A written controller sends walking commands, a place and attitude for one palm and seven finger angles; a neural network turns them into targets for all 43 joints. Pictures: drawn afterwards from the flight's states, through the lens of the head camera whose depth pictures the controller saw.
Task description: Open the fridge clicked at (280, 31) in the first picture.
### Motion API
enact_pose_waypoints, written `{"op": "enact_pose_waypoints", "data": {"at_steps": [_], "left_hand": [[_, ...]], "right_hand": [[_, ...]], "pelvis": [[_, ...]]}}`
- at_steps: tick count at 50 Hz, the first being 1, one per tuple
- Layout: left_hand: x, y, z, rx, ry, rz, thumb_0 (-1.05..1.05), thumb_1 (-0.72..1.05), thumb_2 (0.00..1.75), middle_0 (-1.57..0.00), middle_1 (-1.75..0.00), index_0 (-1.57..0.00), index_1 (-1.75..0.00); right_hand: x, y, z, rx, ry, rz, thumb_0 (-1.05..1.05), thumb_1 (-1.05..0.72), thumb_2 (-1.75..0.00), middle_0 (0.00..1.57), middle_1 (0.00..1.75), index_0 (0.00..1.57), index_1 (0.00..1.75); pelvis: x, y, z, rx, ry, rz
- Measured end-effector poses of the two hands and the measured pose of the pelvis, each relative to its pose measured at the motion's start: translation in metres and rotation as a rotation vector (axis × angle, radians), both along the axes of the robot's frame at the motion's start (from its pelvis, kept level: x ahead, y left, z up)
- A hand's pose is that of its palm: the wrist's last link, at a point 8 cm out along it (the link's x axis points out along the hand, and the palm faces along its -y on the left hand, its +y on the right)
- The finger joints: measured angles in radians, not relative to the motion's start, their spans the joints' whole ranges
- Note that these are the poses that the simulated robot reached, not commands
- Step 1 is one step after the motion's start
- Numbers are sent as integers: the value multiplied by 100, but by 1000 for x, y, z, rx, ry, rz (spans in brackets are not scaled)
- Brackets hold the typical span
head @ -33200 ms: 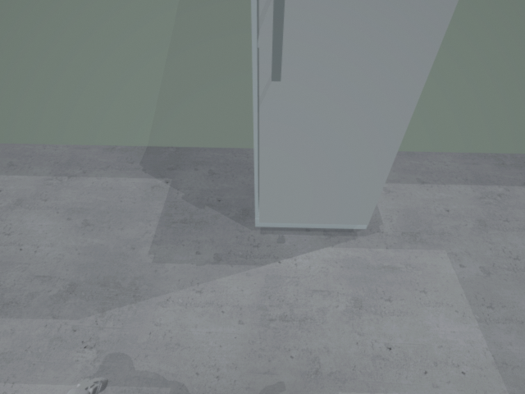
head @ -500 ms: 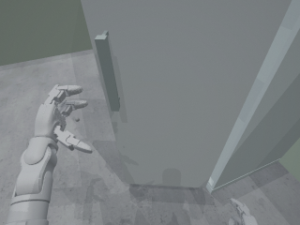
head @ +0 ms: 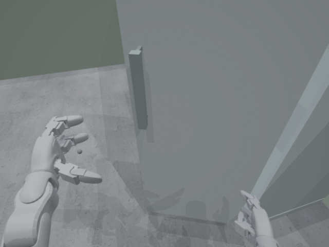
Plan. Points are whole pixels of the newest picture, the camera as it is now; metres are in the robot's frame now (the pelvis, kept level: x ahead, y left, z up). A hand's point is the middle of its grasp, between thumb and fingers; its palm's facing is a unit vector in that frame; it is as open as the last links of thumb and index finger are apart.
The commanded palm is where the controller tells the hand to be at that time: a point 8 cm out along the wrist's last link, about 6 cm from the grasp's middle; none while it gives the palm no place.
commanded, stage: draw the hand back to the body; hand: left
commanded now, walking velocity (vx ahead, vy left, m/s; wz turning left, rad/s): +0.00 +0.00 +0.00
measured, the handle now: (141, 90) +0.49 +0.15 +0.17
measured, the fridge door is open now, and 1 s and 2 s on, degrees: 64 64 64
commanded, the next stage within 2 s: step back with the hand held close in 1.04 s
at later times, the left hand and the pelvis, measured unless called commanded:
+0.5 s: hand (56, 165) +0.21 +0.26 +0.15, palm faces +0.43 -0.84 -0.34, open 10.4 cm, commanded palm +0.16 +0.30 +0.17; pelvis +0.00 +0.00 +0.00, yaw -2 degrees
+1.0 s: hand (36, 174) +0.18 +0.28 +0.16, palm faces +0.50 -0.80 -0.32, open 7.5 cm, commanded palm +0.13 +0.31 +0.17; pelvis -0.01 +0.01 +0.00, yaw -1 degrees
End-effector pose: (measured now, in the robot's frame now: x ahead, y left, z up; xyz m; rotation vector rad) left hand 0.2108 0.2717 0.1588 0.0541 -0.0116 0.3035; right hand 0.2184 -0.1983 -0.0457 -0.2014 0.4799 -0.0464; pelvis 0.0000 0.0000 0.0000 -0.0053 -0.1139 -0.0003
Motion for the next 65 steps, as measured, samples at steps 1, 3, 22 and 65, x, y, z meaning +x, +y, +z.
{"op": "enact_pose_waypoints", "data": {"at_steps": [1, 3, 22, 65], "left_hand": [[-4, 1, 2, 50, -12, 20, -1, -49, 23, -25, -111, -25, -111], [-12, 5, 6, 134, -39, 58, -1, -44, 25, -25, -109, -25, -108], [-39, 20, 8, 343, -95, 122, 0, 18, 56, -24, -72, -24, -71], [-65, 44, 13, 420, -105, 151, 1, 89, 90, -21, -30, -21, -30]], "right_hand": [[-1, 0, 0, -4, -2, 10, 2, -90, -90, 20, 30, 21, 30], [-6, -1, -3, -7, 8, 22, 2, -90, -90, 20, 30, 21, 30], [-74, -31, -41, -38, 235, -99, 2, -90, -90, 20, 30, 21, 30], [-62, -11, -32, -48, 215, -63, 2, -90, -90, 20, 30, 21, 30]], "pelvis": [[-1, 0, 0, -1, -2, -1], [-2, 0, 1, -2, -1, -1], [-1, 4, 3, -2, -9, -25], [-14, 17, 0, -19, 55, -13]]}}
